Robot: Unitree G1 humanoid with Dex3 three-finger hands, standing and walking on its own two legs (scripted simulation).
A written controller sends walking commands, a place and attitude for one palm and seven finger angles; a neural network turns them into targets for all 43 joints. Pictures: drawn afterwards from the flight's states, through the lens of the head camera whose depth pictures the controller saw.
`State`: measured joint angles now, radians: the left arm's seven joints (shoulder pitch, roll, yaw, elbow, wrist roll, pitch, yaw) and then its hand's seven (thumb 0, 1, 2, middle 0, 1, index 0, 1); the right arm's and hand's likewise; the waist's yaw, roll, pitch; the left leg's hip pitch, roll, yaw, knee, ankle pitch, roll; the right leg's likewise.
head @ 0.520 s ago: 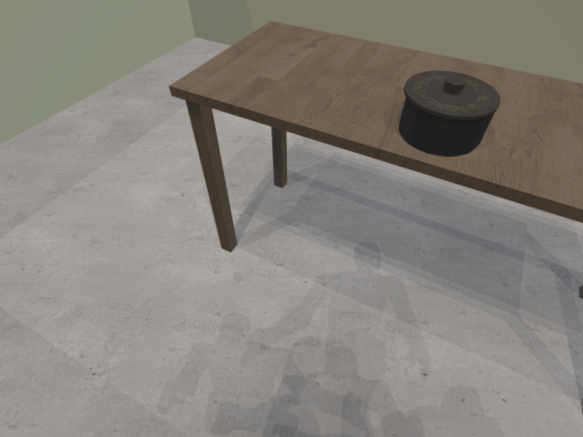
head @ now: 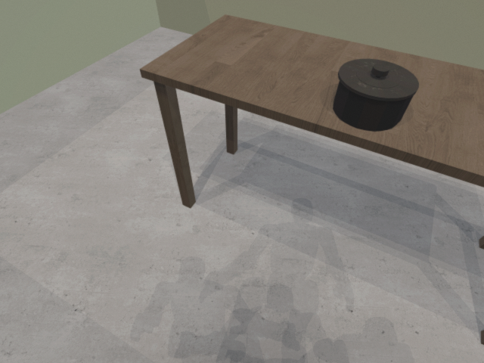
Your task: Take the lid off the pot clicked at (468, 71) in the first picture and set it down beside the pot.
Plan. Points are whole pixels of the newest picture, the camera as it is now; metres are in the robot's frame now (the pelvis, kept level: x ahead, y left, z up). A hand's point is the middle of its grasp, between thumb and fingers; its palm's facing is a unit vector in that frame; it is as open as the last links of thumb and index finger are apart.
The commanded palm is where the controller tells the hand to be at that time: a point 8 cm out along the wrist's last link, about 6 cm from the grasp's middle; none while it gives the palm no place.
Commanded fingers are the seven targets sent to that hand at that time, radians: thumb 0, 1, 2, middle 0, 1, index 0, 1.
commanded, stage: look at it before walking up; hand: left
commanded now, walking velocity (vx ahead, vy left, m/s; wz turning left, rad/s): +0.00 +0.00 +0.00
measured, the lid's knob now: (380, 70) +0.78 -0.30 +0.11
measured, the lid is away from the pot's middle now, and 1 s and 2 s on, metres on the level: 0.00 0.00 0.00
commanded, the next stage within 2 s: turn to face it in 0.42 s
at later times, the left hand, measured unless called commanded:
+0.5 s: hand out of the picture +0.07 +0.25 -0.16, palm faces -0.02 -0.95 -0.32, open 7.4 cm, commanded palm none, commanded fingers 0.00 0.90 0.90 -0.20 -0.30 -0.20 -0.30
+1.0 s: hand out of the picture +0.05 +0.18 -0.18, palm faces -0.12 -0.95 -0.27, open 7.3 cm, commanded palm none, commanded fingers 0.00 0.90 0.90 -0.20 -0.30 -0.20 -0.30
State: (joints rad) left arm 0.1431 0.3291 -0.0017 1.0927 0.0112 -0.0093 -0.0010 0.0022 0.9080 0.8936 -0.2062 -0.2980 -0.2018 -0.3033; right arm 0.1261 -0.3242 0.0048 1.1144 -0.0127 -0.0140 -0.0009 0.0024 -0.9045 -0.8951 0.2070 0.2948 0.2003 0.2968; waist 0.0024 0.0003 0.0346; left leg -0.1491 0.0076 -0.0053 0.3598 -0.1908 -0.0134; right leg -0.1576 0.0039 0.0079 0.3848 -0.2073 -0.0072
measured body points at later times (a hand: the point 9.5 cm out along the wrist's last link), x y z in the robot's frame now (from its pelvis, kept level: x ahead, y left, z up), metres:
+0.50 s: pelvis +0.01 +0.00 +0.00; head +0.02 +0.00 +0.45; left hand +0.07 +0.29 -0.14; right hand +0.08 -0.28 -0.14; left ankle +0.00 +0.13 -0.75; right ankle +0.00 -0.11 -0.75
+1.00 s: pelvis -0.01 -0.01 -0.02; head +0.02 -0.04 +0.43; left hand +0.06 +0.23 -0.15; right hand +0.01 -0.27 -0.18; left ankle -0.01 +0.13 -0.70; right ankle +0.00 -0.10 -0.75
